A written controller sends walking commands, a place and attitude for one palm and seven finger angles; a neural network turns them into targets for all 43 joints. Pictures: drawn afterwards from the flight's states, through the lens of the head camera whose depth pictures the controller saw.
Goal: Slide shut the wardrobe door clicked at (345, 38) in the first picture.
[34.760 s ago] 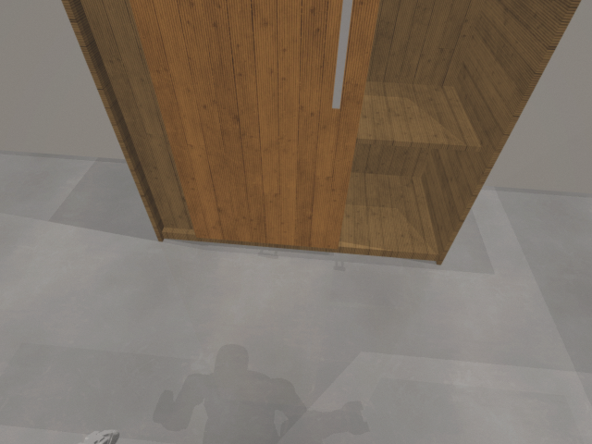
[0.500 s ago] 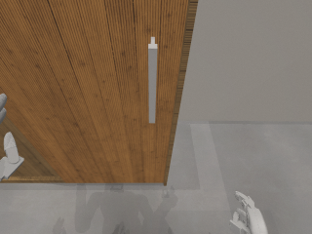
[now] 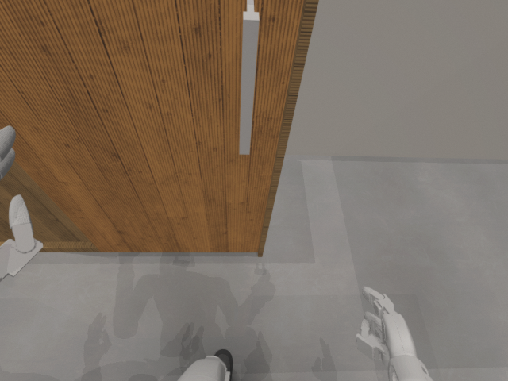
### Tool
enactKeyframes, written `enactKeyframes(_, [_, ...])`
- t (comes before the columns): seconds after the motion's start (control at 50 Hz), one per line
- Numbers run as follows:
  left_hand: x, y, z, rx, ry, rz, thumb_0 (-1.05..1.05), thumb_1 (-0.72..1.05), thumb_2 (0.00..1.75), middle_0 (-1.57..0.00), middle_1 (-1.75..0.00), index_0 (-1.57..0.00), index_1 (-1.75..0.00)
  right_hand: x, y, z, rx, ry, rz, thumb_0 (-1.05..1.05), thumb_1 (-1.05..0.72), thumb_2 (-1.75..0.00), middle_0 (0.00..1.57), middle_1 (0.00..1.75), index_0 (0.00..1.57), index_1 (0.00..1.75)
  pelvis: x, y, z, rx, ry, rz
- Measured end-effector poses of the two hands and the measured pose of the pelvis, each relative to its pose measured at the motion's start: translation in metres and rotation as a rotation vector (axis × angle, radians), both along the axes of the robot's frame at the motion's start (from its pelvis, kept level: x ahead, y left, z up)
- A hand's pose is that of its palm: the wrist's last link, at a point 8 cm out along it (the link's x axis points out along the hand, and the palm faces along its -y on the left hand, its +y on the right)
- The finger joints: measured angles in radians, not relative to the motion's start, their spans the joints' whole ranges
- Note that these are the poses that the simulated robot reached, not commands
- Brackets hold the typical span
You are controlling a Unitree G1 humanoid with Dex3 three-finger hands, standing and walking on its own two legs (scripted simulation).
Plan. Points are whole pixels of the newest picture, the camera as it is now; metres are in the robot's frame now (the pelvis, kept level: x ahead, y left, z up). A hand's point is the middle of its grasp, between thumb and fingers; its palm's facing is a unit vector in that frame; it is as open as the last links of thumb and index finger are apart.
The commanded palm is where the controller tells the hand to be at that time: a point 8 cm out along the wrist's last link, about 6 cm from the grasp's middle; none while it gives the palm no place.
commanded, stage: step back with the hand held close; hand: left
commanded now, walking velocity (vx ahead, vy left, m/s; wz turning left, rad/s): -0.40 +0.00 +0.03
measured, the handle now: (246, 89) +0.56 +0.08 +0.11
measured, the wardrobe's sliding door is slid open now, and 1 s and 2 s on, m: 0.00 0.00 0.00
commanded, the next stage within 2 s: stop stepping back and stand still in 0.26 s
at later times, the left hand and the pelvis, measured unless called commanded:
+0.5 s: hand out of the picture +0.05 +0.26 +0.16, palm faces +0.39 -0.78 -0.49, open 7.5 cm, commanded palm -0.01 +0.30 +0.18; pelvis -0.14 -0.01 +0.00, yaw +3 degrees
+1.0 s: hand out of the picture -0.02 +0.27 +0.18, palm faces +0.51 -0.72 -0.46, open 7.5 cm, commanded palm -0.07 +0.30 +0.18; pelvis -0.18 -0.01 +0.00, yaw +4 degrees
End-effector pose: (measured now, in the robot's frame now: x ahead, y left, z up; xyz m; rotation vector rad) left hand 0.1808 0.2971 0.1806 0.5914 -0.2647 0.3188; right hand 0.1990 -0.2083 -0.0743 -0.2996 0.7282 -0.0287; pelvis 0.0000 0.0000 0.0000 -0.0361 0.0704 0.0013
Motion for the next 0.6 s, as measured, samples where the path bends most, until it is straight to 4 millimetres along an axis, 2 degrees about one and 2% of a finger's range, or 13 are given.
enactKeyframes(0.08, [-0.022, -0.026, 0.008, 0.025, 0.014, -0.099, 0.01, 0.89, 0.90, -0.21, -0.30, -0.21, -0.30, -0.016, -0.009, 0.010, 0.031, -0.071, -0.027, 0.01, -0.90, -0.90, 0.20, 0.30, 0.20, 0.30, -0.022, -0.009, -0.002, 0.004, -0.027, -0.011])
enactKeyframes(0.14, [-0.049, -0.033, 0.022, 0.072, -0.014, -0.119, 0.01, 0.88, 0.90, -0.22, -0.30, -0.21, -0.30, -0.035, -0.020, 0.016, 0.032, -0.100, -0.059, 0.01, -0.90, -0.90, 0.20, 0.30, 0.21, 0.30, -0.036, -0.015, -0.003, -0.005, -0.042, -0.004])
enactKeyframes(0.22, [-0.083, -0.017, 0.033, 0.060, -0.078, -0.031, 0.01, 0.88, 0.90, -0.22, -0.30, -0.22, -0.30, -0.068, -0.037, 0.021, -0.018, -0.048, -0.108, 0.01, -0.90, -0.90, 0.20, 0.30, 0.20, 0.30, -0.048, -0.015, 0.004, 0.029, -0.019, 0.000])
enactKeyframes(0.3, [-0.103, 0.011, 0.018, -0.011, -0.093, 0.099, 0.01, 0.88, 0.90, -0.22, -0.30, -0.21, -0.30, -0.098, -0.043, 0.020, -0.090, 0.005, -0.098, 0.01, -0.90, -0.90, 0.20, 0.30, 0.20, 0.30, -0.070, -0.010, 0.004, 0.035, -0.001, 0.032])
enactKeyframes(0.36, [-0.116, 0.022, -0.005, -0.059, -0.046, 0.134, 0.01, 0.89, 0.90, -0.21, -0.30, -0.21, -0.30, -0.118, -0.041, 0.011, -0.117, 0.019, -0.096, 0.01, -0.90, -0.90, 0.20, 0.30, 0.20, 0.30, -0.097, -0.001, -0.003, 0.023, 0.001, 0.070])
enactKeyframes(0.44, [-0.145, 0.012, -0.020, -0.075, 0.056, 0.092, 0.01, 0.89, 0.90, -0.21, -0.30, -0.20, -0.30, -0.150, -0.026, 0.011, -0.064, 0.002, -0.092, 0.02, -0.91, -0.90, 0.20, 0.30, 0.20, 0.30, -0.125, -0.002, -0.002, 0.048, -0.021, 0.043])
enactKeyframes(0.54, [-0.189, -0.010, 0.009, 0.010, -0.019, 0.038, 0.02, 0.89, 0.90, -0.22, -0.30, -0.21, -0.30, -0.183, -0.010, 0.010, 0.010, -0.042, -0.049, 0.01, -0.90, -0.90, 0.20, 0.30, 0.20, 0.30, -0.143, -0.011, -0.003, 0.043, -0.027, 0.044])
enactKeyframes(0.6, [-0.208, -0.006, 0.021, 0.018, -0.091, 0.062, 0.01, 0.88, 0.90, -0.22, -0.30, -0.21, -0.30, -0.198, -0.011, 0.003, 0.017, -0.011, -0.034, 0.01, -0.90, -0.90, 0.20, 0.30, 0.20, 0.30, -0.156, -0.011, -0.002, 0.018, -0.045, 0.045])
